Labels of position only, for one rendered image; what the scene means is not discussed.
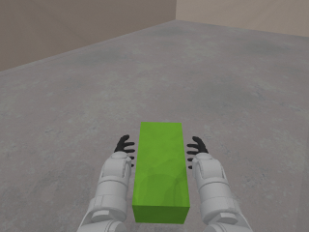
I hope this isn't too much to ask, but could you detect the left robot forearm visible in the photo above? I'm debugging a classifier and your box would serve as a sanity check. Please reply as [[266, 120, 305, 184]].
[[76, 151, 131, 232]]

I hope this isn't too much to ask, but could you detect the robot left hand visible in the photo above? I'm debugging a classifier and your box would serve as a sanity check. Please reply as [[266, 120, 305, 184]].
[[114, 134, 135, 167]]

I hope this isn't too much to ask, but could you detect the robot right hand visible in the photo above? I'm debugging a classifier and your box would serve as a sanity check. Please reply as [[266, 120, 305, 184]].
[[186, 136, 209, 169]]

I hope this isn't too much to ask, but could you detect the robot right upper arm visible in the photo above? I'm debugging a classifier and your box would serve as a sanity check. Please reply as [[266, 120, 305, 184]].
[[204, 222, 252, 232]]

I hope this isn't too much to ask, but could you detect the carton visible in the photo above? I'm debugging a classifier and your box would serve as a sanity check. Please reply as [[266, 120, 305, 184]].
[[131, 122, 190, 224]]

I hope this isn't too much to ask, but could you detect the robot left upper arm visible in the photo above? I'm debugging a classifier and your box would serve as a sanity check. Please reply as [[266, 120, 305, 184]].
[[77, 219, 127, 232]]

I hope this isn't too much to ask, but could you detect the right robot forearm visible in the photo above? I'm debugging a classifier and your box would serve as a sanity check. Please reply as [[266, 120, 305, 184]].
[[192, 152, 253, 232]]

